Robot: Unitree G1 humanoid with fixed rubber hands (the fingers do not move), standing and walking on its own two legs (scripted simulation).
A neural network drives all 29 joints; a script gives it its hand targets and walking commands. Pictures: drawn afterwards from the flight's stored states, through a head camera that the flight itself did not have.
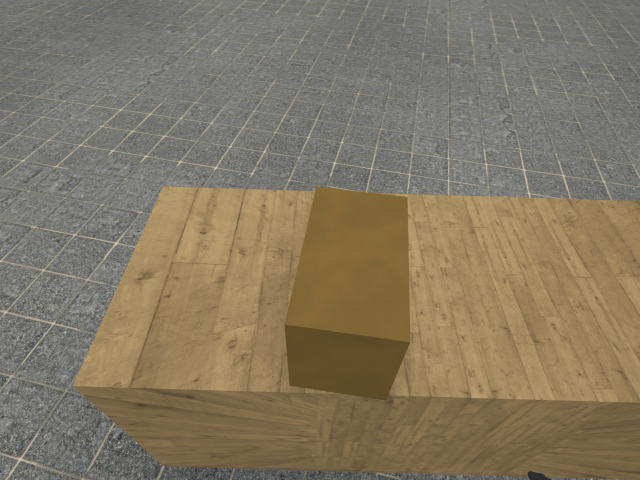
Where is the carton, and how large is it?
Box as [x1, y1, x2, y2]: [284, 187, 409, 399]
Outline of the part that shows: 316,187 284,324 289,384 301,387 385,399 409,343 407,197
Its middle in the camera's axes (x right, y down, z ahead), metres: +0.06 +0.09 +0.69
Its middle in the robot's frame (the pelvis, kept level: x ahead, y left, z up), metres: +0.45 -0.05 -0.09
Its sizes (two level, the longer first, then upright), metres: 0.291 0.168 0.210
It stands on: a pedestal, 0.58 m high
